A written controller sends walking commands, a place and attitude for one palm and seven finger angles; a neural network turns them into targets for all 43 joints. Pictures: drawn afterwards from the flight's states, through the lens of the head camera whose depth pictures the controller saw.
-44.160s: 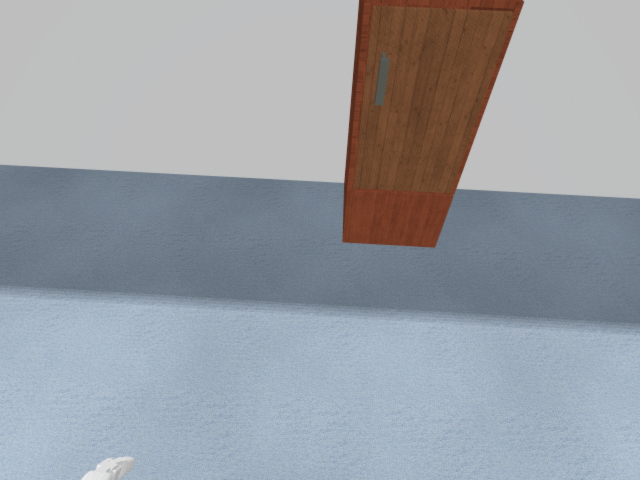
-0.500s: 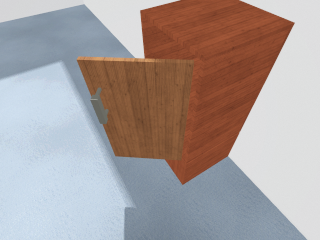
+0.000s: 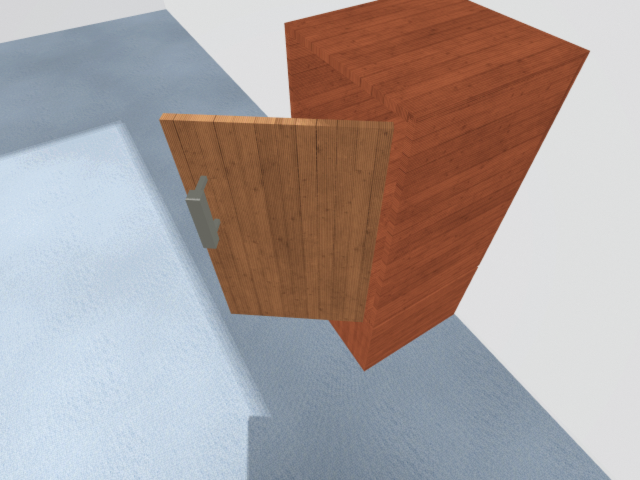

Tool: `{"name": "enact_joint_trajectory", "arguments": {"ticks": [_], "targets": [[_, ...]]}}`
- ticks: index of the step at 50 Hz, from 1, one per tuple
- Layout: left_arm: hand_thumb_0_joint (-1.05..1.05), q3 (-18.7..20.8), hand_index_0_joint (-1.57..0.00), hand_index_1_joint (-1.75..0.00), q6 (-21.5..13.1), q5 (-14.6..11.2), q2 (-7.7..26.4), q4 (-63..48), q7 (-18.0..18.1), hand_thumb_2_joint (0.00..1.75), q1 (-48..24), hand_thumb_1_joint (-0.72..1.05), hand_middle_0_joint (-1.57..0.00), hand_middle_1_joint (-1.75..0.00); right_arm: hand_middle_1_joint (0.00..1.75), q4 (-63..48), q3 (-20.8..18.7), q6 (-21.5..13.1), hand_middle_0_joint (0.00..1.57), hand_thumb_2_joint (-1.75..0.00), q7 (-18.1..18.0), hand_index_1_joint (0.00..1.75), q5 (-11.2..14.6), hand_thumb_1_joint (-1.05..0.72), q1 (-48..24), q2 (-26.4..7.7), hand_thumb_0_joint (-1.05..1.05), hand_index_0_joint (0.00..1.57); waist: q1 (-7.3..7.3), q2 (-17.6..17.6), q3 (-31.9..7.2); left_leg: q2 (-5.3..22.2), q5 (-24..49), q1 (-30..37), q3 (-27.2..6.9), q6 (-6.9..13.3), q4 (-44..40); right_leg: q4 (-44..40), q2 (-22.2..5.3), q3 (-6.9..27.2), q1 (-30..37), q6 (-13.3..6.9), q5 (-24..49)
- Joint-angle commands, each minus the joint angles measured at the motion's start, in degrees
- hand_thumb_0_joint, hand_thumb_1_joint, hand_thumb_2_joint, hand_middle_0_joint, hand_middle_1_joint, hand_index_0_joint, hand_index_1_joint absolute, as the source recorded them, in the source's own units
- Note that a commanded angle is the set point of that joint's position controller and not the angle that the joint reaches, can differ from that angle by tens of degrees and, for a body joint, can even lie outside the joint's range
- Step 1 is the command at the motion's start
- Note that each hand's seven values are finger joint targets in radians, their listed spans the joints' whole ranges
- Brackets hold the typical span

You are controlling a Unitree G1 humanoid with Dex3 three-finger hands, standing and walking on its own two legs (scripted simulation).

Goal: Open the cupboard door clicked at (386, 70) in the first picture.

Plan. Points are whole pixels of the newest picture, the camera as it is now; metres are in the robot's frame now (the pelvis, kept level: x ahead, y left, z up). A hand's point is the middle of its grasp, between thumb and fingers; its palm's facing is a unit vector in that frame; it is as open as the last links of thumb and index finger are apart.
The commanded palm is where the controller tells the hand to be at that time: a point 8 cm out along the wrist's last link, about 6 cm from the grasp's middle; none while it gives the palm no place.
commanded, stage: look again from close up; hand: left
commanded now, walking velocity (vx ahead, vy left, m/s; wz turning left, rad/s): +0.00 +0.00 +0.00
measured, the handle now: (206, 212) +0.54 +0.24 -0.02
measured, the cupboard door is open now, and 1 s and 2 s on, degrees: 54 54 54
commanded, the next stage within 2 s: raise the hand with hooked fingers in 0.18 s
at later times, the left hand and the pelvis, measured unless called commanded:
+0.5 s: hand (170, 423) +0.19 +0.20 -0.02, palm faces +0.19 -0.97 -0.12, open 7.5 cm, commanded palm +0.10 +0.24 -0.07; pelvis -0.02 +0.02 -0.02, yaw +2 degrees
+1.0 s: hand (154, 453) +0.16 +0.21 -0.04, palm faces -0.14 -0.99 -0.08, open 10.4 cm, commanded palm +0.13 +0.29 -0.04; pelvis -0.08 +0.03 -0.09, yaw +3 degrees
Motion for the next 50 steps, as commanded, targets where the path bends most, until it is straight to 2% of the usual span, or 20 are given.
{"name": "enact_joint_trajectory", "arguments": {"ticks": [1, 13, 14, 15, 16, 17, 18, 19, 20, 22, 25, 26, 27, 29, 32, 37, 40, 44, 47, 50], "targets": [[0.0, 0.92, -0.2, -0.3, -0.63, -0.13, 4.78, -1.51, 0.19, 0.9, 3.5, 0.9, -0.2, -0.3, 0.3, -0.49, -0.81, -0.39, 0.2, -0.9, -0.14, 0.3, -0.03, -0.9, 5.52, -4.58, 0.0, 0.2, 0.08, -0.65, 1.94, 5.2, 7.99, -4.92, -4.74, 2.06, -3.33, -4.11, -8.87, 9.26, 1.63, 0.56, 12.58], [0.0, 0.87, -0.2, -0.3, -0.7, -0.02, 4.16, -1.23, 0.25, 0.9, 4.48, 0.9, -0.2, -0.3, 0.3, -0.35, -0.93, -0.55, 0.2, -0.9, -0.31, 0.3, 0.02, -0.9, 5.81, -4.22, 0.0, 0.2, 0.08, 0.16, 0.85, 5.42, 10.64, -3.74, -4.81, 2.26, -2.72, -3.04, -8.94, 8.93, 1.84, 0.46, 15.55], [0.0, 1.43, -0.2, -0.3, -1.84, 0.54, 6.67, 1.45, 2.74, 0.9, 10.38, 0.9, -0.2, -0.3, 0.3, -4.51, -1.69, -0.93, 0.2, -0.9, 0.38, 0.3, 0.79, -0.9, -2.46, -6.93, 0.0, 0.2, 3.16, -3.7, 0.71, 5.28, 11.29, -10.08, -0.08, 0.6, 12.93, -1.21, -12.97, 11.98, 3.69, 5.84, 51.5], [0.0, 3.43, -0.2, -0.32, -14.38, -12.1, 17.66, -83.78, 0.96, 0.89, -32.1, 0.88, -0.2, -0.32, 0.3, -25.5, -2.11, -10.46, 0.2, -0.9, -1.85, 0.3, 2.96, -0.9, -1.96, -18.58, 0.0, 0.2, -4.51, 7.33, -26.45, -1.14, 16.47, 1.57, -3.34, 2.75, 3.2, 2.67, -9.0, 11.05, 8.69, 2.74, 35.57], [0.0, 4.7, -0.2, -0.33, -10.73, -7.45, 14.34, -69.72, 3.25, 0.88, -11.95, 0.85, -0.2, -0.33, 0.3, -22.77, -0.91, -14.6, 0.2, -0.9, -3.41, 0.3, 2.17, -0.9, -7.17, -12.98, 0.0, 0.2, -0.09, 16.76, -25.58, -0.48, 26.93, 3.21, -2.02, 3.3, 2.35, 3.58, -5.06, 9.28, 8.78, 0.89, 24.33], [0.0, 3.58, -0.21, -0.34, -8.02, -8.57, 11.23, -66.36, 5.64, 0.87, -10.23, 0.83, -0.21, -0.34, 0.3, -20.12, -2.17, -16.04, 0.2, -0.9, -2.99, 0.3, 2.48, -0.9, -5.68, -14.01, 0.0, 0.2, -1.13, 17.1, -20.46, 0.22, 23.7, 0.49, -3.34, 1.61, 2.93, 2.85, -4.62, 6.4, 3.34, 1.27, 13.4], [0.0, -3.21, -0.21, -0.36, -2.39, -8.6, -2.3, -52.13, 5.23, 0.86, 5.74, 0.81, -0.21, -0.36, 0.3, -19.62, -2.21, -16.0, 0.2, -0.9, -2.45, 0.3, 3.42, -0.9, -4.82, -10.38, 0.0, 0.2, -1.77, 7.58, -9.57, 1.34, 21.18, -5.4, -5.22, 1.78, 2.53, 2.18, -4.17, 4.36, -1.64, 1.96, 10.65], [0.0, -5.93, -0.21, -0.37, -4.12, -11.14, -3.76, -62.34, 3.58, 0.85, -1.79, 0.78, -0.21, -0.37, 0.3, -23.9, -2.1, -16.83, 0.2, -0.9, -2.33, 0.3, 4.35, -0.9, -5.66, -12.85, 0.0, 0.2, -2.33, 0.44, -4.99, 1.2, 17.72, -7.78, -6.43, 2.57, 4.08, 2.67, -4.38, 3.56, -4.52, 3.0, 11.77], [0.0, -1.99, -0.21, -0.39, -6.81, -11.22, 0.93, -63.63, 2.57, 0.84, -2.44, 0.76, -0.21, -0.39, 0.3, -25.1, -2.94, -17.87, 0.2, -0.9, -2.53, 0.3, 3.62, -0.9, -5.92, -14.7, 0.0, 0.2, -3.17, -5.27, -6.11, 0.42, 13.82, -8.47, -6.04, 3.06, 6.7, 2.76, -4.28, 3.04, -7.87, 3.68, 9.34], [0.0, 1.11, -0.21, -0.42, -11.87, -10.12, 2.67, -56.5, -0.18, 0.82, 0.01, 0.71, -0.21, -0.42, 0.3, -28.38, -3.85, -18.69, 0.2, -0.9, -1.93, 0.3, 2.21, -0.9, -4.96, -15.74, 0.0, 0.2, -4.0, -13.86, -3.86, -1.17, 8.75, -15.21, -6.14, 3.16, 11.76, 4.77, -4.38, 2.53, -14.55, 4.36, 3.42], [0.0, 2.74, -0.22, -0.47, -21.56, -12.68, -1.82, -48.77, -8.32, 0.79, 15.26, 0.64, -0.22, -0.47, 0.3, -34.05, -4.83, -18.77, 0.2, -0.9, 0.24, 0.3, 1.29, -0.9, -8.0, -14.96, 0.0, 0.2, 1.69, -22.42, -4.83, -2.52, 1.88, -28.64, -5.26, 1.47, 17.95, 11.46, -4.46, 3.34, -17.81, 4.48, -1.87], [0.0, 4.43, -0.22, -0.48, -25.21, -13.85, -0.92, -50.13, -11.71, 0.78, 18.25, 0.62, -0.22, -0.48, 0.3, -36.11, -5.15, -18.59, 0.2, -0.9, 1.2, 0.3, 1.15, -0.9, -8.93, -14.93, 0.0, 0.2, 3.06, -20.14, -7.26, -3.21, 1.07, -31.26, -4.58, 0.88, 19.97, 13.9, -4.75, 4.31, -16.44, 4.2, -0.34], [0.0, 9.06, -0.22, -0.5, -27.94, -14.65, 2.59, -48.72, -15.59, 0.77, 22.1, 0.6, -0.22, -0.5, 0.3, -37.88, -5.83, -17.78, 0.2, -0.9, 2.54, 0.3, 1.19, -0.9, -9.25, -15.44, 0.0, 0.2, 5.37, -11.21, -10.48, -4.08, 3.46, -31.31, -3.65, -0.03, 22.15, 17.27, -5.36, 5.77, -13.58, 2.87, 5.35], [0.0, 11.67, -0.22, -0.53, -34.0, -14.53, 6.82, -52.06, -21.9, 0.75, 18.06, 0.55, -0.22, -0.53, 0.3, -40.79, -6.03, -16.48, 0.2, -0.9, 3.86, 0.3, 1.02, -0.9, -11.56, -15.86, 0.0, 0.2, 4.48, -1.42, -13.43, -4.6, 4.36, -34.1, -2.29, -0.62, 27.03, 22.69, -5.91, 6.4, -16.01, 1.68, 9.72], [0.0, 14.69, -0.23, -0.57, -33.07, -13.85, 10.91, -57.16, -21.85, 0.72, 11.62, 0.48, -0.23, -0.57, 0.3, -45.38, -6.05, -13.23, 0.2, -0.9, 3.61, 0.3, 1.48, -0.9, -13.07, -15.41, 0.0, 0.2, 5.05, -2.32, -14.59, -4.75, -0.62, -41.29, -1.46, 0.79, 30.64, 24.47, -5.71, 9.04, -20.19, 1.84, -0.05], [0.0, 13.5, -0.24, -0.64, -35.34, -15.55, 11.75, -78.71, -16.57, 0.67, -7.98, 0.36, -0.24, -0.64, 0.3, -48.05, -5.18, -12.35, 0.2, -0.9, 1.92, 0.3, 1.44, -0.9, -9.64, -14.16, 0.0, 0.2, -0.11, 4.9, -22.2, -2.45, -3.05, -39.0, -4.34, 2.16, 34.99, 28.03, -3.41, 8.37, -28.3, 2.06, -7.71], [0.0, 7.98, -0.24, -0.69, -37.96, -14.45, 9.27, -84.9, -16.81, 0.64, -8.63, 0.29, -0.24, -0.69, 0.3, -46.38, -3.95, -13.44, 0.2, -0.9, 0.79, 0.3, 1.22, -0.9, -8.25, -14.0, 0.0, 0.2, -2.65, 7.53, -25.24, -1.19, -1.28, -35.13, -6.44, 2.5, 36.04, 29.27, -2.68, 6.26, -31.81, 1.96, -6.35], [0.0, 3.88, -0.25, -0.75, -33.0, -14.04, 9.48, -76.74, -21.65, 0.6, -9.94, 0.2, -0.25, -0.75, 0.3, -43.73, -2.73, -14.6, 0.2, -0.9, -0.22, 0.3, 1.82, -0.9, -7.63, -15.8, 0.0, 0.2, -5.39, 4.59, -20.54, -0.5, -6.42, -37.71, -9.17, 2.6, 35.23, 28.98, -1.94, 3.48, -35.61, 2.54, -10.76], [0.0, 9.05, -0.25, -0.8, -22.96, -14.32, 13.11, -63.17, -24.25, 0.57, -2.86, 0.13, -0.25, -0.8, 0.3, -44.06, -2.46, -13.92, 0.2, -0.9, -0.9, 0.3, 3.26, -0.9, -7.89, -16.48, 0.0, 0.2, -2.31, -0.52, -17.51, -1.09, -10.42, -42.43, -9.52, 2.25, 32.09, 27.0, -1.64, 2.78, -32.98, 2.7, -14.64], [0.0, 15.16, -0.26, -0.84, -15.25, -17.42, 15.34, -67.06, -24.04, 0.54, -0.41, 0.06, -0.26, -0.84, 0.3, -47.66, -2.29, -12.35, 0.2, -0.9, -1.12, 0.3, 4.0, -0.9, -10.37, -15.69, 0.0, 0.2, 1.74, -2.37, -23.84, -2.28, -7.91, -40.92, -8.26, 1.85, 28.27, 24.71, -2.83, 2.57, -24.3, 3.21, -13.91]]}}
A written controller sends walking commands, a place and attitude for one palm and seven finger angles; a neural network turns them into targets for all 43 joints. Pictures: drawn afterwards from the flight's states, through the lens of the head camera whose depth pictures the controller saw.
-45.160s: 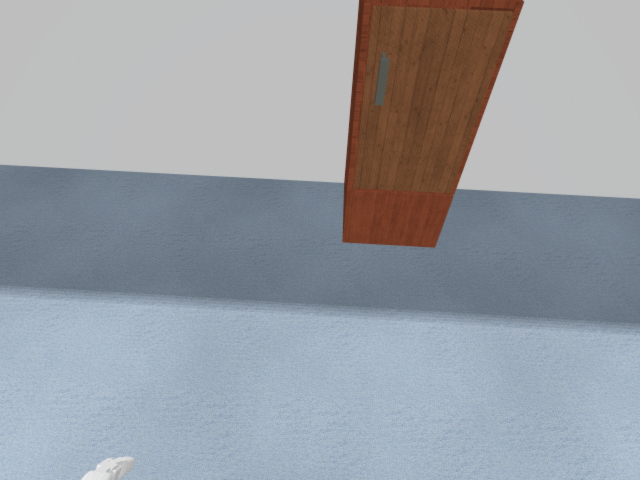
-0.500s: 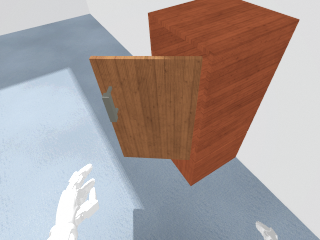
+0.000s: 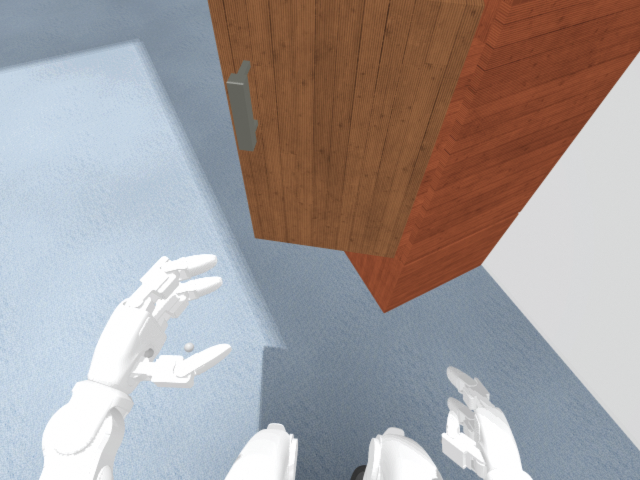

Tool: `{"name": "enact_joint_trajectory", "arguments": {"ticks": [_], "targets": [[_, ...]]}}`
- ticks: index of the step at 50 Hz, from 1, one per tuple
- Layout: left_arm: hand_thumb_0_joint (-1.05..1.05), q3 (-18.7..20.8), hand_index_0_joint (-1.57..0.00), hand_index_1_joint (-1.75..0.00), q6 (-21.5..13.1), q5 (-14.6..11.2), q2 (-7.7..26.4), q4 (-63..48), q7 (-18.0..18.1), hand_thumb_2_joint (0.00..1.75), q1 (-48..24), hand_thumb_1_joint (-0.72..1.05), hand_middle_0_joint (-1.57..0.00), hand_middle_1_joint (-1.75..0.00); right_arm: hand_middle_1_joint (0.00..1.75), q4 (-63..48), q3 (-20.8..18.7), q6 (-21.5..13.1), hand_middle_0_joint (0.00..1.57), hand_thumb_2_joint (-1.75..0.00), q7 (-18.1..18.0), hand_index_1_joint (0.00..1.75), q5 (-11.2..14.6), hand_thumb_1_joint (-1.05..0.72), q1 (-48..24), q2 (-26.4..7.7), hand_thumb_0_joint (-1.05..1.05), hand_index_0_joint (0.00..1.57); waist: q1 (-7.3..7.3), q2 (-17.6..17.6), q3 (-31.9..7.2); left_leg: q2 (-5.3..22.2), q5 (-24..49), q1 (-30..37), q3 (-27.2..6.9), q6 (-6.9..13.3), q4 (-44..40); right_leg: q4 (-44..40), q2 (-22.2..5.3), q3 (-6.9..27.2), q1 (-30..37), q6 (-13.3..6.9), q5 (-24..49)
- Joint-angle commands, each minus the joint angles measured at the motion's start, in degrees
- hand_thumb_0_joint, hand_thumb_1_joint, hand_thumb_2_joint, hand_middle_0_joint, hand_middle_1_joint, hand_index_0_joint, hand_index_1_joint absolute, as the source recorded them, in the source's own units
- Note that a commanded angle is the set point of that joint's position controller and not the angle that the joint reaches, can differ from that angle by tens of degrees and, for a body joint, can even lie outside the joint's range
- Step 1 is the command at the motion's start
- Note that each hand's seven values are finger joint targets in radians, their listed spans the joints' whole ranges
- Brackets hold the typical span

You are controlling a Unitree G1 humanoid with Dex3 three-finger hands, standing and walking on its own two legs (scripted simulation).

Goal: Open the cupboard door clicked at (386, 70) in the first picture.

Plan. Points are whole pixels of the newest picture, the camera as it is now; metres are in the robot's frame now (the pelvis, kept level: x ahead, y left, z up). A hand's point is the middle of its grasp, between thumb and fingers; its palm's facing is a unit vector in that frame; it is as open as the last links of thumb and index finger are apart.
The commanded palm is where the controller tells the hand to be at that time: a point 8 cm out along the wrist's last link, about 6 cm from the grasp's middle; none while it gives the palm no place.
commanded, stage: raise the hand with hooked fingers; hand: left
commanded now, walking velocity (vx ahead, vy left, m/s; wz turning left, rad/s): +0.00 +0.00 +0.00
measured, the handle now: (246, 106) +0.63 +0.18 +0.07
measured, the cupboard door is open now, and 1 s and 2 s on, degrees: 54 54 54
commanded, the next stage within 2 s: move the hooked fingers beside the handle in 1.38 s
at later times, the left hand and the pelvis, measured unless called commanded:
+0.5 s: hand (131, 302) +0.28 +0.24 +0.07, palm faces -0.07 -1.00 -0.07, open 13.2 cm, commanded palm +0.27 +0.29 +0.08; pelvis +0.03 +0.01 +0.03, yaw -1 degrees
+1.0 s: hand (104, 254) +0.33 +0.28 +0.09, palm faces -0.07 -1.00 -0.05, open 14.0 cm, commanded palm +0.30 +0.32 +0.09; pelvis +0.04 +0.01 +0.04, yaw -1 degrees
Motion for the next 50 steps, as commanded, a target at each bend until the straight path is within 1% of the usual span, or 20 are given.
{"name": "enact_joint_trajectory", "arguments": {"ticks": [1, 2, 4, 8, 9, 11, 13, 17, 19, 22, 25, 27, 30, 32, 33, 35, 37, 43, 47, 50], "targets": [[0.0, 11.06, -0.26, -0.86, 8.31, -4.25, 8.55, -7.7, 0.77, 0.53, 3.24, 0.04, -0.26, -0.86, 0.3, -12.87, -6.52, -2.03, 0.2, -0.9, -1.87, 0.3, 1.55, -0.9, -3.03, -11.15, 0.0, 0.2, 1.54, -4.03, -17.04, -1.21, 7.75, 6.12, -3.92, -1.44, -18.8, -14.48, 1.15, 6.6, 19.03, 1.72, -2.38], [0.0, 13.13, -0.26, -0.87, 8.22, -5.48, 9.21, -9.9, 1.93, 0.52, 3.65, 0.01, -0.26, -0.87, 0.3, -13.07, -6.22, -2.23, 0.2, -0.9, -1.94, 0.3, 1.1, -0.9, -3.57, -10.61, 0.0, 0.2, 3.15, -1.94, -18.14, -1.09, 10.46, 7.59, -4.21, -1.88, -19.27, -13.27, 1.55, 5.82, 20.32, 1.12, 0.14], [0.0, 14.59, -0.27, -0.9, 5.97, -6.06, 8.89, -13.91, 5.26, 0.5, 3.45, -0.03, -0.27, -0.9, 0.3, -12.25, -6.18, -2.6, 0.2, -0.9, -1.72, 0.3, 0.63, -0.9, -1.84, -9.42, 0.0, 0.2, 2.95, 0.01, -18.07, -0.58, 14.41, 9.83, -4.01, -2.55, -20.02, -12.89, 1.65, 5.11, 20.29, 0.94, 4.07], [0.0, 11.27, -0.27, -0.96, -1.93, -2.87, 7.4, -13.38, 8.24, 0.46, -0.04, -0.13, -0.27, -0.96, 0.3, -9.54, -6.42, -3.95, 0.2, -0.9, -1.04, 0.3, -0.58, -0.9, 0.68, -10.03, 0.0, 0.2, -0.32, 1.27, -12.43, 0.26, 14.39, 9.46, -4.12, -2.61, -18.81, -11.41, 1.92, 4.49, 13.64, 0.62, 3.58], [0.0, 9.87, -0.27, -0.98, -3.45, -2.25, 6.96, -11.77, 7.71, 0.45, -0.68, -0.15, -0.27, -0.98, 0.3, -8.79, -6.51, -4.25, 0.2, -0.9, -0.81, 0.3, -0.67, -0.9, 1.27, -10.62, 0.0, 0.2, -1.48, 2.37, -11.61, 0.26, 12.57, 9.27, -4.13, -2.47, -18.17, -11.31, 1.85, 4.52, 11.55, 0.73, 2.09], [0.0, 7.78, -0.28, -1.0, -4.82, -1.44, 6.34, -7.81, 5.31, 0.43, -1.99, -0.2, -0.28, -1.0, 0.3, -7.99, -6.76, -4.8, 0.2, -0.9, -0.87, 0.3, -0.35, -0.9, 2.25, -11.9, 0.0, 0.2, -3.18, 0.89, -10.26, 0.38, 9.29, 8.37, -4.5, -2.23, -17.63, -11.52, 1.72, 4.61, 9.28, 0.98, -0.27], [0.0, 7.06, -0.28, -1.03, -4.07, -2.13, 6.91, -5.82, 1.82, 0.41, -4.6, -0.24, -0.28, -1.03, 0.3, -8.22, -7.13, -5.07, 0.2, -0.9, -1.16, 0.3, 0.36, -0.9, 2.73, -13.1, 0.0, 0.2, -3.86, 0.62, -10.52, 0.29, 7.46, 8.69, -4.81, -2.02, -17.87, -12.26, 1.81, 5.1, 9.23, 1.09, -1.11], [0.0, 13.44, -0.29, -1.1, -0.46, -4.51, 14.32, -7.17, -1.76, 0.37, -7.11, -0.34, -0.29, -1.1, 0.3, -8.74, -7.27, -5.54, 0.2, -0.9, -2.26, 0.3, 1.09, -0.9, 3.34, -14.15, 0.0, 0.2, -1.84, 3.85, -15.2, -0.07, 12.39, 12.59, -5.0, -2.21, -19.61, -13.43, 1.95, 5.32, 15.27, 0.69, 3.08], [0.0, 16.6, -0.29, -1.12, 0.06, -5.62, 16.22, -9.76, -1.5, 0.35, -6.71, -0.38, -0.29, -1.12, 0.3, -8.66, -7.2, -5.4, 0.2, -0.9, -2.42, 0.3, 0.96, -0.9, 3.68, -13.51, 0.0, 0.2, -0.58, 5.28, -18.21, 0.23, 19.88, 16.05, -4.96, -2.87, -20.08, -13.25, 2.01, 4.85, 18.23, 0.65, 8.32], [0.0, 19.23, -0.3, -1.17, -0.28, -6.86, 16.6, -9.1, 0.01, 0.32, -5.19, -0.45, -0.3, -1.17, 0.3, -8.02, -6.97, -4.98, 0.2, -0.9, -2.05, 0.3, 0.52, -0.9, 4.15, -12.66, 0.0, 0.2, 0.37, 6.46, -17.35, 0.38, 28.12, 17.66, -4.69, -3.79, -19.57, -12.71, 2.52, 4.41, 19.72, 0.39, 13.87], [0.0, 16.76, -0.3, -1.2, -0.07, -6.59, 12.98, -4.28, 0.09, 0.3, -6.89, -0.5, -0.3, -1.2, 0.3, -7.49, -6.74, -4.29, 0.2, -0.9, -1.36, 0.3, 0.51, -0.9, 3.8, -12.55, 0.0, 0.2, -1.35, 5.74, -11.5, 0.69, 25.43, 16.62, -4.38, -3.98, -19.96, -13.46, 2.56, 3.78, 16.23, 0.84, 12.28], [0.0, 15.76, -0.3, -1.2, 0.99, -6.16, 12.93, -0.54, -1.33, 0.3, -9.51, -0.5, -0.3, -1.2, 0.3, -7.59, -6.55, -3.93, 0.2, -0.9, -1.33, 0.3, 0.46, -0.9, 4.2, -13.19, 0.0, 0.2, -2.6, 3.89, -9.9, 0.51, 23.1, 14.97, -4.2, -3.32, -19.83, -14.02, 2.71, 3.97, 15.78, 0.81, 12.09], [0.0, 16.37, -0.3, -1.2, 3.15, -5.66, 15.31, 3.18, -4.82, 0.3, -12.11, -0.5, -0.3, -1.2, 0.3, -7.95, -6.65, -3.67, 0.2, -0.9, -1.65, 0.3, 0.87, -0.9, 4.41, -14.14, 0.0, 0.2, -2.71, 1.86, -12.38, 0.41, 22.54, 14.76, -4.0, -2.91, -20.12, -14.85, 2.38, 4.41, 17.77, 1.07, 12.82], [0.0, 17.72, -0.3, -1.2, 3.84, -6.24, 17.6, 3.16, -6.88, 0.3, -15.1, -0.5, -0.3, -1.2, 0.3, -8.18, -6.59, -3.65, 0.2, -0.9, -1.9, 0.3, 0.89, -0.9, 4.28, -14.43, 0.0, 0.2, -2.36, 3.99, -14.49, 0.18, 24.62, 16.21, -3.87, -2.87, -19.74, -14.66, 2.46, 4.97, 19.32, 0.77, 14.62], [0.0, 19.35, -0.3, -1.2, 3.78, -6.64, 19.58, 1.79, -7.58, 0.3, -17.19, -0.5, -0.3, -1.2, 0.3, -8.1, -6.45, -3.56, 0.2, -0.9, -1.85, 0.3, 0.83, -0.9, 4.34, -14.32, 0.0, 0.2, -2.03, 4.76, -16.99, 0.21, 25.27, 17.57, -3.94, -2.91, -19.99, -14.98, 2.45, 5.1, 20.15, 0.83, 14.83], [0.0, 21.67, -0.3, -1.2, 3.0, -8.01, 21.12, 1.93, -8.25, 0.3, -18.35, -0.5, -0.3, -1.2, 0.3, -8.01, -6.29, -3.56, 0.2, -0.9, -2.12, 0.3, 0.7, -0.9, 4.35, -14.02, 0.0, 0.2, -1.71, 2.59, -18.12, 0.19, 25.89, 17.79, -3.78, -2.58, -20.02, -15.5, 2.52, 5.43, 22.21, 0.96, 16.03], [0.0, 24.25, -0.3, -1.2, 1.49, -8.8, 23.88, 1.79, -8.08, 0.3, -19.98, -0.5, -0.3, -1.2, 0.3, -7.45, -6.17, -3.69, 0.2, -0.9, -2.18, 0.3, 0.39, -0.9, 4.48, -14.13, 0.0, 0.2, -1.1, 3.08, -18.65, 0.3, 28.27, 18.21, -4.25, -3.07, -19.71, -14.71, 2.92, 5.41, 22.69, 0.56, 17.28], [0.0, 23.85, -0.3, -1.2, 2.18, -9.23, 23.11, 11.8, -10.73, 0.3, -23.17, -0.5, -0.3, -1.2, 0.3, -6.11, -5.77, -2.95, 0.2, -0.9, -2.08, 0.3, 0.72, -0.9, 4.77, -14.31, 0.0, 0.2, -2.2, 4.54, -13.7, 0.09, 23.63, 15.85, -3.02, -2.3, -20.51, -16.52, 2.59, 6.11, 21.26, 0.58, 14.78], [0.0, 21.6, -0.3, -1.2, 4.39, -9.01, 21.59, 13.01, -13.47, 0.3, -20.86, -0.5, -0.3, -1.2, 0.3, -7.2, -6.15, -3.22, 0.2, -0.9, -1.77, 0.3, 0.97, -0.9, 5.37, -14.7, 0.0, 0.2, -1.67, 4.84, -16.26, 0.13, 26.6, 17.24, -3.04, -1.91, -20.84, -16.88, 2.34, 6.34, 22.49, 0.56, 16.68], [0.0, 23.78, -0.3, -1.2, 3.49, -9.23, 23.78, 9.82, -13.03, 0.3, -20.08, -0.5, -0.3, -1.2, 0.3, -7.45, -6.6, -3.38, 0.2, -0.9, -1.16, 0.3, 0.68, -0.9, 5.85, -14.77, 0.0, 0.2, -1.14, 3.22, -18.54, 0.27, 28.6, 17.94, -3.02, -1.87, -20.93, -16.95, 2.38, 6.4, 23.82, 0.94, 18.23]]}}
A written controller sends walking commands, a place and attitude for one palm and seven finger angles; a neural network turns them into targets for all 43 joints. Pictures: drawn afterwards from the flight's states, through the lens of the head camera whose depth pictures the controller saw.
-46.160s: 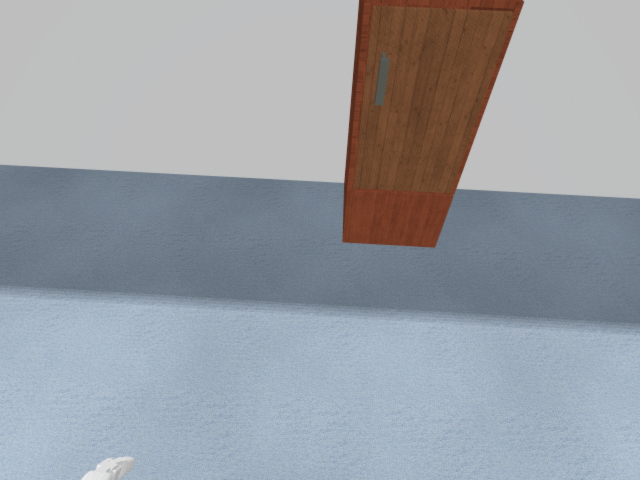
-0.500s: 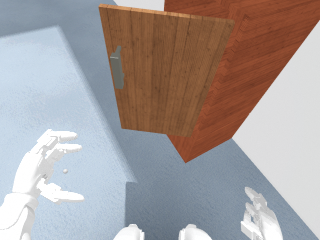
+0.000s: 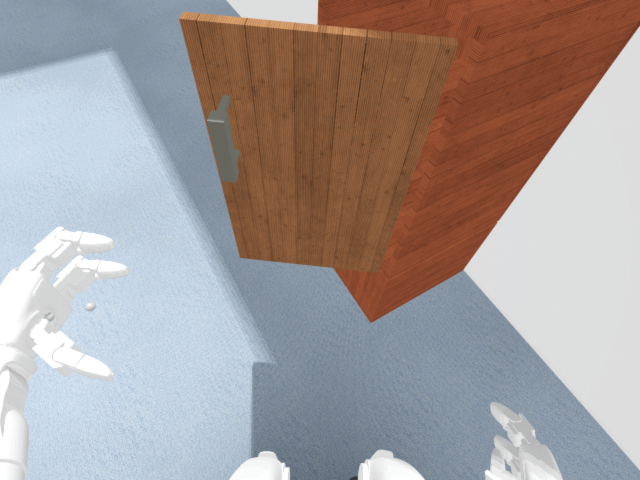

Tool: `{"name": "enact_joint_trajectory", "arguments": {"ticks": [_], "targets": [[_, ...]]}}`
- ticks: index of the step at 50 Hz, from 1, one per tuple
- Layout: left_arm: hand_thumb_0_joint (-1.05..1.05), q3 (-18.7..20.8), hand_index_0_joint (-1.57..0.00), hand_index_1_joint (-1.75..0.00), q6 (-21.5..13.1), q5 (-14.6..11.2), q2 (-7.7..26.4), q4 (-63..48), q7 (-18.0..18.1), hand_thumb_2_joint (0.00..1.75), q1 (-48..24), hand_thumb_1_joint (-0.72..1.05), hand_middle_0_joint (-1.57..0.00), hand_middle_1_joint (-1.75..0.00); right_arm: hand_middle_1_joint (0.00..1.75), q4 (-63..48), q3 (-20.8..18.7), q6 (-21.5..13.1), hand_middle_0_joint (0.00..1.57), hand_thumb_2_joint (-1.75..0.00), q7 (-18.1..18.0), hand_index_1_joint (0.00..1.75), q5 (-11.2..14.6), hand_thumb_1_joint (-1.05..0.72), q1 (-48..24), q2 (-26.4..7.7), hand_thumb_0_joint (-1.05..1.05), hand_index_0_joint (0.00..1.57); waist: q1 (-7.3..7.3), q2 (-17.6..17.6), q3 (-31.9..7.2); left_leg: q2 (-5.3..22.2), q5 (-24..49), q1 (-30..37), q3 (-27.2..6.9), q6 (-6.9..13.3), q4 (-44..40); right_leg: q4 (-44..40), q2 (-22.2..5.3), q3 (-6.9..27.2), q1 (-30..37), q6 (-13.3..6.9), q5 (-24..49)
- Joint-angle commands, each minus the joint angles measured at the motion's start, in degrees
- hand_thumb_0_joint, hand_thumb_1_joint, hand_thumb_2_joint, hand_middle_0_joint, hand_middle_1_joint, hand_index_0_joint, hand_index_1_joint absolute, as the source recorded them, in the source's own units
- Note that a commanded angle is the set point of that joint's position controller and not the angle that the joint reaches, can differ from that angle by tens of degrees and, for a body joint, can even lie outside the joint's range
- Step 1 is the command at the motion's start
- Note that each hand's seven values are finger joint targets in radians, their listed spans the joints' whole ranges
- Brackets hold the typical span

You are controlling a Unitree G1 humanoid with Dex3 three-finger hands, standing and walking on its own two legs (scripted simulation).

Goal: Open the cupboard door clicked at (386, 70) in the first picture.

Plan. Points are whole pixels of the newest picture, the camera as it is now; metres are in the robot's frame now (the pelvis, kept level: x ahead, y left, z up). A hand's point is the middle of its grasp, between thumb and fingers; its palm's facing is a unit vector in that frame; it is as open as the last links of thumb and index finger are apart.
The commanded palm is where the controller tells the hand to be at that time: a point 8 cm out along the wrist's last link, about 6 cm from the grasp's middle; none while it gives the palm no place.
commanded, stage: raise the hand with hooked fingers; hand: left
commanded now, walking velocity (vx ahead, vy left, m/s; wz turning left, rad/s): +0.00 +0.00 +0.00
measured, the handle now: (227, 139) +0.59 +0.18 +0.03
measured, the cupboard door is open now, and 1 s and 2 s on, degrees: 54 54 54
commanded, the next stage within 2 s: move the hooked fingers beside the handle in 0.38 s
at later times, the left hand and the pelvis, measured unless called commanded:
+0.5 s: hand (90, 315) +0.28 +0.27 +0.05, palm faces -0.03 -1.00 -0.04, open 14.0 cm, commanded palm +0.26 +0.32 +0.05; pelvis -0.01 +0.00 +0.00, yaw +0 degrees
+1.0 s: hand (123, 251) +0.37 +0.27 +0.04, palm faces -0.05 -1.00 -0.02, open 14.0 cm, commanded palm +0.35 +0.31 +0.05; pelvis -0.01 +0.00 -0.01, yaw -1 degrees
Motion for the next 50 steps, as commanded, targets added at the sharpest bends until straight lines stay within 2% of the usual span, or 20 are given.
{"name": "enact_joint_trajectory", "arguments": {"ticks": [1, 2, 5, 7, 9, 12, 13, 16, 18, 24, 27, 30, 32, 35, 37, 40, 43, 47, 48, 50], "targets": [[0.0, 5.82, -0.3, -1.2, -3.96, -1.67, 13.56, -12.48, -0.09, 0.3, -5.07, -0.5, -0.3, -1.2, 0.3, -8.55, -4.22, -3.21, 0.2, -0.9, 0.16, 0.3, -0.08, -0.9, 0.33, -8.49, 0.0, 0.2, 1.23, 3.18, -18.53, 0.03, 25.19, 7.15, -4.02, -2.02, -8.5, -4.57, 1.17, 4.83, 14.21, -0.07, 14.78], [0.0, 7.2, -0.3, -1.2, -4.87, -1.81, 15.0, -13.55, 0.75, 0.3, -5.89, -0.5, -0.3, -1.2, 0.3, -8.57, -4.28, -3.26, 0.2, -0.9, 0.24, 0.3, -0.32, -0.9, 0.37, -8.58, 0.0, 0.2, 1.39, 3.01, -17.88, 0.09, 25.7, 6.84, -4.33, -2.26, -8.48, -4.15, 1.44, 4.59, 14.01, -0.37, 14.8], [0.0, 8.21, -0.3, -1.2, -6.6, -2.0, 14.43, -12.69, 2.72, 0.3, -6.54, -0.5, -0.3, -1.2, 0.3, -8.45, -4.14, -2.94, 0.2, -0.9, 0.29, 0.3, -0.44, -0.9, 0.19, -8.14, 0.0, 0.2, 1.2, 3.38, -15.85, -0.08, 21.5, 5.29, -3.9, -2.25, -9.08, -4.39, 1.23, 4.66, 13.28, -0.24, 11.68], [0.0, 7.25, -0.3, -1.2, -7.12, -1.91, 13.8, -12.38, 2.99, 0.3, -7.8, -0.5, -0.3, -1.2, 0.3, -8.24, -4.12, -2.86, 0.2, -0.9, 0.19, 0.3, -0.32, -0.9, 0.29, -8.2, 0.0, 0.2, 0.82, 5.24, -14.86, -0.07, 20.24, 5.39, -3.69, -2.22, -8.99, -4.47, 1.31, 5.01, 12.5, -0.47, 10.6], [0.0, 6.13, -0.3, -1.2, -6.87, -1.25, 13.21, -11.81, 2.47, 0.3, -7.58, -0.5, -0.3, -1.2, 0.3, -8.21, -4.02, -2.73, 0.2, -0.9, 0.16, 0.3, -0.25, -0.9, 0.49, -8.04, 0.0, 0.2, 0.69, 6.93, -16.34, -0.09, 19.86, 6.32, -3.41, -2.13, -9.22, -4.77, 1.03, 5.26, 12.75, -0.27, 10.41], [0.0, 4.41, -0.3, -1.2, -6.34, -0.91, 12.44, -12.17, 1.31, 0.3, -7.73, -0.5, -0.3, -1.2, 0.3, -8.44, -4.12, -2.91, 0.2, -0.9, -0.1, 0.3, -0.16, -0.9, 0.82, -8.35, 0.0, 0.2, 0.11, 4.66, -16.98, 0.11, 20.86, 6.87, -3.76, -1.79, -8.9, -4.79, 1.27, 5.27, 12.77, -0.23, 11.57], [0.0, 4.63, -0.3, -1.2, -6.14, -0.83, 12.89, -12.15, 0.8, 0.3, -7.81, -0.5, -0.3, -1.2, 0.3, -8.24, -4.11, -2.89, 0.2, -0.9, -0.12, 0.3, -0.08, -0.9, 0.62, -8.29, 0.0, 0.2, 0.08, 5.48, -17.49, 0.0, 20.73, 6.88, -3.49, -1.7, -8.8, -5.05, 1.11, 5.7, 13.29, -0.1, 11.86], [0.0, 5.24, -0.3, -1.2, -5.72, -1.48, 12.98, -10.9, 0.62, 0.3, -8.36, -0.5, -0.3, -1.2, 0.3, -8.39, -3.79, -2.8, 0.2, -0.9, -0.37, 0.3, 0.04, -0.9, -0.1, -8.19, 0.0, 0.2, 0.03, 3.34, -14.96, -0.11, 17.15, 4.72, -3.71, -1.61, -9.3, -5.87, 0.97, 5.75, 13.1, 0.01, 8.93], [0.0, 6.33, -0.3, -1.2, -6.01, -1.95, 14.04, -10.78, 0.49, 0.3, -9.51, -0.5, -0.3, -1.2, 0.3, -8.14, -3.63, -2.81, 0.2, -0.9, -0.48, 0.3, -0.07, -0.9, -0.2, -8.25, 0.0, 0.2, 0.35, 4.02, -14.95, -0.04, 17.51, 5.14, -3.92, -1.81, -9.31, -5.44, 1.23, 5.54, 12.81, -0.34, 9.01], [0.0, 5.14, -0.3, -1.2, -5.98, -1.69, 12.46, -9.38, 0.47, 0.3, -8.95, -0.5, -0.3, -1.2, 0.3, -8.53, -3.53, -2.87, 0.2, -0.9, -0.4, 0.3, -0.03, -0.9, -0.3, -8.01, 0.0, 0.2, 0.36, 3.5, -15.02, -0.13, 16.6, 4.6, -3.75, -1.8, -9.14, -5.3, 1.1, 5.64, 12.56, -0.17, 8.35], [0.0, 2.74, -0.3, -1.2, -5.86, -0.93, 12.26, -8.88, 0.36, 0.3, -18.3, -0.5, -0.3, -1.2, 0.3, -7.47, -3.34, -2.83, 0.2, -0.9, -1.04, 0.3, -0.11, -0.9, -0.16, -8.41, 0.0, 0.2, -1.48, 4.83, -13.65, 0.03, 14.63, 4.48, -4.1, -1.72, -8.29, -4.86, 1.29, 5.67, 9.48, -0.33, 6.69], [0.0, 3.71, -0.3, -1.2, -5.99, -0.1, 13.97, -6.21, 0.44, 0.3, -20.34, -0.5, -0.3, -1.2, 0.3, -6.75, -3.39, -2.78, 0.2, -0.9, -1.48, 0.3, -0.05, -0.9, 0.82, -8.57, 0.0, 0.2, -1.22, 4.42, -15.48, 0.04, 14.73, 4.74, -4.38, -1.82, -8.24, -4.74, 1.07, 5.67, 9.47, -0.23, 6.39], [0.0, 2.22, -0.3, -1.2, -6.22, 0.24, 13.45, -6.17, 0.42, 0.3, -24.24, -0.5, -0.3, -1.2, 0.3, -6.45, -3.29, -2.78, 0.2, -0.9, -1.59, 0.3, -0.3, -0.9, 0.99, -8.62, 0.0, 0.2, -1.57, 5.01, -16.64, 0.13, 16.56, 5.7, -4.73, -2.0, -7.77, -3.79, 1.26, 5.42, 8.83, -0.47, 7.99], [0.0, 3.27, -0.3, -1.2, -6.12, 1.07, 14.82, -4.6, 0.83, 0.3, -24.61, -0.5, -0.3, -1.2, 0.3, -6.26, -3.41, -2.36, 0.2, -0.9, -1.42, 0.3, -0.28, -0.9, 1.62, -8.57, 0.0, 0.2, -0.72, 5.95, -19.57, 0.18, 19.63, 6.65, -4.69, -2.4, -7.81, -3.19, 0.96, 5.17, 9.96, -0.33, 10.09], [0.0, 4.23, -0.3, -1.2, -5.58, 1.12, 15.92, -2.75, 1.12, 0.3, -24.87, -0.5, -0.3, -1.2, 0.3, -6.29, -3.33, -1.89, 0.2, -0.9, -1.19, 0.3, -0.44, -0.9, 1.92, -8.7, 0.0, 0.2, -0.31, 6.54, -19.55, 0.2, 20.45, 6.08, -4.53, -2.54, -7.58, -2.95, 1.15, 5.23, 10.25, -0.61, 10.75], [0.0, 4.7, -0.3, -1.2, -4.33, 1.97, 16.53, 2.72, 1.89, 0.3, -27.35, -0.5, -0.3, -1.2, 0.3, -5.94, -3.23, -0.68, 0.2, -0.9, -0.97, 0.3, -0.23, -0.9, 2.44, -8.8, 0.0, 0.2, -1.13, 2.72, -17.47, 0.23, 17.64, 2.34, -4.05, -2.11, -7.63, -3.29, 1.02, 5.45, 10.18, -0.06, 9.83], [0.0, 5.5, -0.3, -1.2, -4.49, 2.45, 17.78, 3.75, 2.1, 0.3, -29.66, -0.5, -0.3, -1.2, 0.3, -6.24, -3.47, 0.01, 0.2, -0.9, -0.74, 0.3, -0.31, -0.9, 3.46, -8.97, 0.0, 0.2, -0.72, 4.89, -19.81, 0.18, 19.46, 3.19, -3.56, -2.11, -7.28, -2.87, 1.07, 5.8, 10.65, -0.15, 11.53], [0.0, 4.8, -0.3, -1.2, -5.83, 3.06, 18.36, 6.54, 1.87, 0.3, -35.19, -0.5, -0.3, -1.2, 0.3, -5.61, -3.47, 1.07, 0.2, -0.9, -0.62, 0.3, -0.47, -0.9, 4.67, -9.2, 0.0, 0.2, -2.11, 3.81, -19.76, 0.32, 18.95, 1.51, -3.27, -1.67, -6.24, -2.56, 1.31, 6.38, 10.16, -0.09, 11.96], [0.0, 5.59, -0.3, -1.2, -6.44, 3.78, 20.23, 6.33, 1.81, 0.3, -37.57, -0.5, -0.3, -1.2, 0.3, -5.1, -3.56, 1.33, 0.2, -0.9, -0.59, 0.3, -0.54, -0.9, 5.22, -9.4, 0.0, 0.2, -1.98, 5.79, -21.37, 0.44, 19.69, 2.36, -3.47, -1.8, -6.24, -2.24, 1.25, 6.47, 10.04, -0.16, 12.26], [0.0, 4.62, -0.3, -1.2, -7.18, 4.0, 19.06, 6.56, 1.78, 0.3, -38.16, -0.5, -0.3, -1.2, 0.3, -4.92, -3.92, 1.74, 0.2, -0.9, -0.5, 0.3, -0.52, -0.9, 5.98, -9.34, 0.0, 0.2, -2.04, 6.56, -23.06, 0.62, 22.21, 4.86, -3.96, -2.13, -6.35, -2.03, 1.31, 5.97, 9.14, -0.11, 12.99]]}}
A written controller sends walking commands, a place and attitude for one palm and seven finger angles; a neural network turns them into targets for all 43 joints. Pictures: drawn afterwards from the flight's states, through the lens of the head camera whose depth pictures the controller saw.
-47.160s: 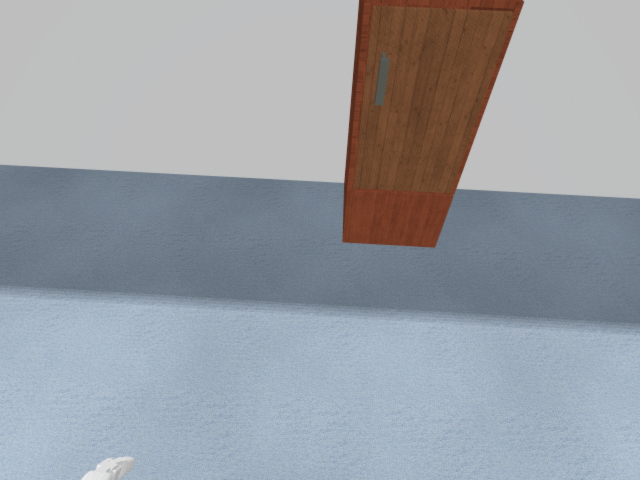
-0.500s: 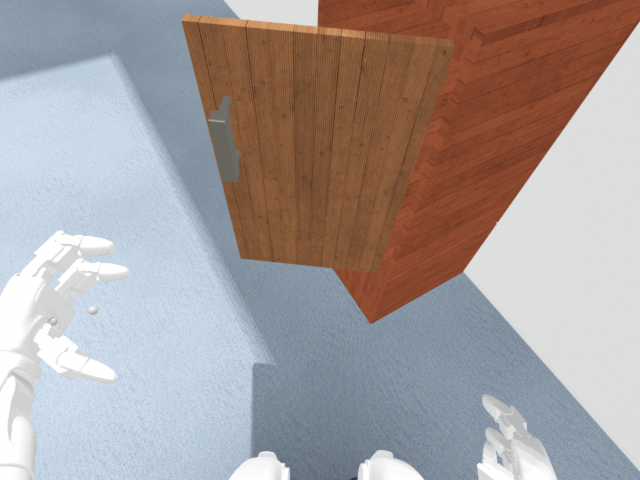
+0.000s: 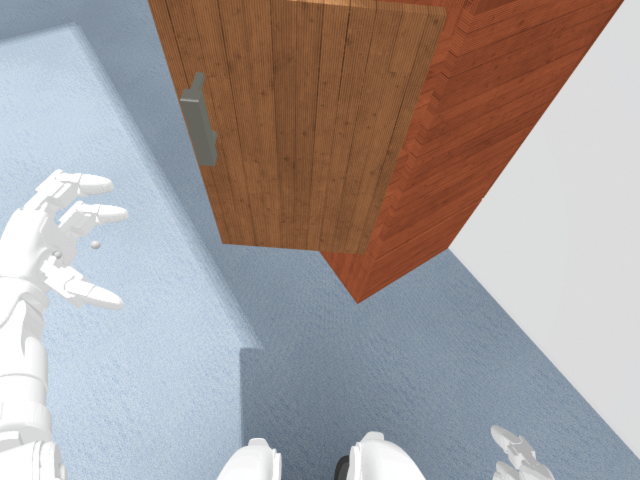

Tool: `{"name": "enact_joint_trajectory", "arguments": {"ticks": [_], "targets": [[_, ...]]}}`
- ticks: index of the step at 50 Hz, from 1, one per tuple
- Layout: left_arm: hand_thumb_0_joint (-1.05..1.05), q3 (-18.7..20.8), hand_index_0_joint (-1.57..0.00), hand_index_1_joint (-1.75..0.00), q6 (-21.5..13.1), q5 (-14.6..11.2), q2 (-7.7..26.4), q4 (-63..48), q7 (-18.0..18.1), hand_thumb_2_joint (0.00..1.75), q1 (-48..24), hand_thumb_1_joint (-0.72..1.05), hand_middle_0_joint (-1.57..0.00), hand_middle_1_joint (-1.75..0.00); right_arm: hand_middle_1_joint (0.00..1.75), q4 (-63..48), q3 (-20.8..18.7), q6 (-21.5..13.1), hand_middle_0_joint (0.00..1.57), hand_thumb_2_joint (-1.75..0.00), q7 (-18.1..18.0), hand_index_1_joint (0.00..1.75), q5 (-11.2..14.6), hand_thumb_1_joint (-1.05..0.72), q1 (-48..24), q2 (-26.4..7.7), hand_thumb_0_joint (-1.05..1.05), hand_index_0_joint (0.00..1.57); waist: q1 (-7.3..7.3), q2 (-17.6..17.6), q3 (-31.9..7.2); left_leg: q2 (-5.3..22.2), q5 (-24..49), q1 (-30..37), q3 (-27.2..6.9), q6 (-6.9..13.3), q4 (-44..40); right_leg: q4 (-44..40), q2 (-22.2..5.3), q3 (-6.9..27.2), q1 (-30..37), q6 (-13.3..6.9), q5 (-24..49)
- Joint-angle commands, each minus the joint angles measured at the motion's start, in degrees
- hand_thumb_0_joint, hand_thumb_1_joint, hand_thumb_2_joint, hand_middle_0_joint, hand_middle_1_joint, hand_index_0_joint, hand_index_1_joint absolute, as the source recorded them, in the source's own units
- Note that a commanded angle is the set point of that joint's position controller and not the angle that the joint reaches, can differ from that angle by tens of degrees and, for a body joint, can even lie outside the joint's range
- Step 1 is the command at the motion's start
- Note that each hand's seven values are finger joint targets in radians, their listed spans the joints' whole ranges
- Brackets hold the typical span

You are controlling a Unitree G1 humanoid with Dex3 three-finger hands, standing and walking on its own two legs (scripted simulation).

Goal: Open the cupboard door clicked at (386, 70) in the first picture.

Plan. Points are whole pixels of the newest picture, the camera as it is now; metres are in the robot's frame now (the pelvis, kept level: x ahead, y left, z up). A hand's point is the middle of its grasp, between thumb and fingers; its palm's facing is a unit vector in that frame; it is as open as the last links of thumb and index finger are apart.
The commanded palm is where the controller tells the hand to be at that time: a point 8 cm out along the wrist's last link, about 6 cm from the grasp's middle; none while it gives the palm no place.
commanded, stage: move the hooked fingers beside the handle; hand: left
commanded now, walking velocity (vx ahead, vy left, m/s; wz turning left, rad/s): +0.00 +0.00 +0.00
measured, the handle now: (203, 120) +0.59 +0.19 +0.04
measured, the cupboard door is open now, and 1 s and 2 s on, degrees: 54 54 54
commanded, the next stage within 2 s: slide the fingers in behind the handle in 1.88 s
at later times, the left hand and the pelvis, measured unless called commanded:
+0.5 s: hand (128, 187) +0.45 +0.26 +0.05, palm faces -0.06 -1.00 -0.02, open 14.0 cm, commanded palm +0.44 +0.30 +0.05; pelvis +0.00 +0.01 -0.01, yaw -1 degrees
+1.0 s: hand (154, 141) +0.53 +0.24 +0.06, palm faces -0.04 -1.00 -0.03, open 14.0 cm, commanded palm +0.53 +0.28 +0.05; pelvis +0.00 +0.00 -0.02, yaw -2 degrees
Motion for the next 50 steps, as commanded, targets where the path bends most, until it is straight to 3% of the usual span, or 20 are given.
{"name": "enact_joint_trajectory", "arguments": {"ticks": [1, 2, 3, 6, 13, 17, 19, 21, 22, 25, 27, 30, 32, 33, 37, 39, 41, 46, 49, 50], "targets": [[0.0, 2.51, -0.3, -1.2, -5.12, -0.83, 15.28, -11.14, -0.07, 0.3, -19.65, -0.5, -0.3, -1.2, 0.3, -5.44, -4.47, -1.3, 0.2, -0.9, -0.39, 0.3, 0.13, -0.9, 4.33, -9.32, 0.0, 0.2, -0.08, 8.14, -23.74, 0.45, 24.12, 11.18, -5.22, -2.54, -8.33, -3.96, 1.13, 4.81, 13.66, -0.12, 13.04], [0.0, 1.26, -0.3, -1.2, -5.1, -1.14, 14.05, -10.48, -0.28, 0.3, -21.46, -0.5, -0.3, -1.2, 0.3, -5.25, -4.53, -1.06, 0.2, -0.9, -0.35, 0.3, 0.06, -0.9, 4.82, -9.39, 0.0, 0.2, -0.98, 7.52, -23.5, 0.7, 26.08, 12.09, -5.5, -2.67, -7.82, -3.65, 1.46, 4.47, 12.34, -0.16, 13.8], [0.0, 2.78, -0.3, -1.2, -5.06, -0.89, 15.87, -9.71, -0.17, 0.3, -22.04, -0.5, -0.3, -1.2, 0.3, -4.48, -4.71, -0.64, 0.2, -0.9, -0.27, 0.3, -0.03, -0.9, 5.57, -9.73, 0.0, 0.2, -0.61, 7.21, -24.6, 0.85, 26.95, 12.59, -5.56, -2.84, -7.67, -3.76, 1.42, 4.52, 12.56, 0.0, 14.22], [0.0, 3.35, -0.3, -1.2, -4.27, -0.35, 16.24, -5.44, 0.46, 0.3, -22.44, -0.5, -0.3, -1.2, 0.3, -4.04, -4.8, 0.54, 0.2, -0.9, -0.07, 0.3, -0.02, -0.9, 6.16, -9.84, 0.0, 0.2, -0.86, 5.25, -23.04, 0.69, 24.76, 10.21, -5.36, -2.52, -7.91, -4.07, 1.28, 4.42, 12.65, 0.18, 13.66], [0.0, 5.15, -0.3, -1.2, -5.5, 2.11, 20.47, -1.86, 2.38, 0.3, -29.26, -0.5, -0.3, -1.2, 0.3, -3.74, -4.58, 2.94, 0.2, -0.9, 0.4, 0.3, -0.49, -0.9, 7.98, -9.88, 0.0, 0.2, -1.07, 7.5, -24.52, 0.85, 26.58, 9.87, -4.98, -2.44, -7.1, -3.29, 1.64, 4.84, 12.49, 0.02, 15.39], [0.0, 3.32, -0.3, -1.2, -6.81, 2.8, 19.23, 1.84, 2.57, 0.3, -35.79, -0.5, -0.3, -1.2, 0.3, -2.97, -4.48, 4.11, 0.2, -0.9, 0.42, 0.3, -0.65, -0.9, 8.62, -9.89, 0.0, 0.2, -2.83, 7.42, -23.71, 1.0, 25.48, 9.52, -5.4, -2.33, -6.2, -2.64, 1.9, 4.53, 9.58, -0.02, 13.89], [0.0, 3.59, -0.3, -1.2, -6.98, 3.51, 20.02, 3.28, 2.3, 0.3, -35.71, -0.5, -0.3, -1.2, 0.3, -2.56, -4.72, 4.82, 0.2, -0.9, 0.59, 0.3, -0.76, -0.9, 9.56, -10.21, 0.0, 0.2, -2.49, 8.61, -26.17, 1.14, 27.46, 11.64, -5.61, -2.68, -6.09, -2.74, 1.84, 4.61, 9.48, 0.14, 14.47], [0.0, 3.4, -0.3, -1.2, -6.75, 4.25, 20.6, 5.19, 2.41, 0.3, -37.18, -0.5, -0.3, -1.2, 0.3, -2.06, -4.64, 5.54, 0.2, -0.9, 0.6, 0.3, -0.87, -0.9, 10.04, -10.41, 0.0, 0.2, -2.88, 8.64, -25.76, 1.34, 27.36, 11.51, -5.88, -2.69, -5.93, -2.68, 1.81, 4.42, 8.07, 0.21, 13.85], [0.0, 1.2, -0.3, -1.2, -6.7, 4.1, 18.76, 5.75, 2.09, 0.3, -39.83, -0.5, -0.3, -1.2, 0.3, -1.94, -4.45, 5.84, 0.2, -0.9, 0.57, 0.3, -0.79, -0.9, 10.19, -10.22, 0.0, 0.2, -4.04, 9.25, -24.66, 1.43, 28.93, 12.29, -6.25, -2.92, -5.61, -2.34, 2.08, 3.99, 6.21, 0.06, 13.9], [0.0, 4.35, -0.3, -1.2, -6.21, 4.95, 22.72, 9.31, 2.81, 0.3, -40.12, -0.5, -0.3, -1.2, 0.3, -1.7, -4.47, 6.97, 0.2, -0.9, 0.7, 0.3, -1.03, -0.9, 11.13, -10.85, 0.0, 0.2, -3.59, 6.6, -25.34, 1.38, 26.53, 9.94, -6.29, -2.5, -5.39, -2.43, 2.12, 4.25, 7.38, 0.26, 13.49], [0.0, 3.04, -0.3, -1.2, -6.47, 5.25, 21.98, 9.54, 3.24, 0.3, -44.48, -0.5, -0.3, -1.2, 0.3, -1.74, -4.17, 7.41, 0.2, -0.9, 0.57, 0.3, -1.11, -0.9, 11.19, -10.59, 0.0, 0.2, -4.82, 6.98, -24.61, 1.3, 26.02, 8.96, -6.48, -2.32, -5.03, -1.95, 2.2, 4.1, 6.15, 0.16, 13.21], [0.0, 3.75, -0.3, -1.2, -7.25, 6.66, 24.4, 9.09, 4.2, 0.3, -47.76, -0.5, -0.3, -1.2, 0.3, -1.21, -4.2, 8.05, 0.2, -0.9, 0.7, 0.3, -1.51, -0.9, 12.15, -10.86, 0.0, 0.2, -4.9, 10.1, -27.78, 1.4, 27.56, 10.62, -6.8, -2.73, -4.29, -1.55, 2.09, 4.36, 5.59, 0.29, 13.58], [0.0, 2.61, -0.3, -1.2, -8.04, 6.81, 23.18, 7.42, 4.45, 0.3, -48.97, -0.5, -0.3, -1.2, 0.3, -1.27, -4.3, 8.42, 0.2, -0.9, 0.97, 0.3, -1.71, -0.9, 12.89, -10.59, 0.0, 0.2, -4.98, 13.67, -30.65, 1.75, 33.81, 14.89, -7.46, -3.65, -3.43, -0.82, 2.3, 3.95, 3.57, 0.01, 15.02], [0.0, 3.32, -0.3, -1.2, -7.93, 6.89, 23.99, 7.92, 4.65, 0.3, -49.32, -0.5, -0.3, -1.2, 0.3, -0.66, -4.37, 8.8, 0.2, -0.9, 1.16, 0.3, -1.89, -0.9, 13.45, -10.81, 0.0, 0.2, -5.3, 12.55, -31.62, 2.04, 34.01, 15.68, -7.53, -3.76, -3.19, -1.19, 2.43, 3.92, 3.42, 0.3, 15.08], [0.0, 3.74, -0.3, -1.2, -6.37, 7.36, 24.93, 12.54, 4.89, 0.3, -49.46, -0.5, -0.3, -1.2, 0.3, -0.91, -3.95, 10.02, 0.2, -0.9, 1.1, 0.3, -1.72, -0.9, 13.96, -10.9, 0.0, 0.2, -6.35, 9.09, -28.72, 1.82, 31.4, 10.88, -7.27, -2.66, -3.34, -1.37, 2.56, 3.96, 5.22, 0.32, 16.0], [0.0, 4.46, -0.3, -1.2, -5.54, 8.37, 27.16, 13.54, 5.16, 0.3, -50.54, -0.5, -0.3, -1.2, 0.3, -0.79, -3.71, 10.65, 0.2, -0.9, 1.2, 0.3, -1.86, -0.9, 14.31, -11.11, 0.0, 0.2, -6.13, 11.02, -28.37, 1.75, 29.79, 9.63, -6.9, -2.57, -3.4, -1.49, 2.46, 4.24, 5.37, 0.45, 15.72], [0.0, 3.08, -0.3, -1.2, -4.96, 9.17, 26.58, 14.98, 5.61, 0.3, -52.28, -0.5, -0.3, -1.2, 0.3, -0.8, -3.5, 11.12, 0.2, -0.9, 1.25, 0.3, -1.9, -0.9, 14.54, -11.02, 0.0, 0.2, -7.31, 10.15, -25.77, 1.72, 26.55, 7.49, -6.61, -2.0, -3.43, -1.93, 2.45, 4.29, 4.38, 0.61, 14.47], [0.0, 6.04, -0.3, -1.2, -6.49, 9.74, 31.11, 14.21, 6.52, 0.3, -56.46, -0.5, -0.3, -1.2, 0.3, -0.91, -3.37, 11.66, 0.2, -0.9, 1.31, 0.3, -2.4, -0.9, 15.81, -11.38, 0.0, 0.2, -7.64, 11.19, -30.77, 1.66, 27.67, 7.3, -6.64, -1.82, -2.08, -1.2, 2.67, 4.91, 6.32, 0.38, 16.64], [0.0, 4.45, -0.3, -1.2, -5.54, 10.39, 30.78, 18.33, 6.14, 0.3, -59.2, -0.5, -0.3, -1.2, 0.3, -0.22, -2.86, 11.98, 0.2, -0.9, 1.3, 0.3, -2.4, -0.9, 16.44, -11.51, 0.0, 0.2, -9.73, 10.57, -27.65, 1.84, 25.42, 4.9, -6.77, -1.37, -1.46, -1.17, 2.85, 4.77, 3.92, 0.58, 15.25], [0.0, 4.55, -0.3, -1.2, -5.2, 11.05, 32.1, 18.77, 6.12, 0.3, -59.87, -0.5, -0.3, -1.2, 0.3, -0.29, -2.73, 12.13, 0.2, -0.9, 1.27, 0.3, -2.4, -0.9, 16.51, -11.69, 0.0, 0.2, -9.6, 11.85, -26.76, 1.79, 24.68, 4.33, -6.79, -1.45, -1.55, -1.24, 2.75, 4.78, 3.45, 0.56, 14.5]]}}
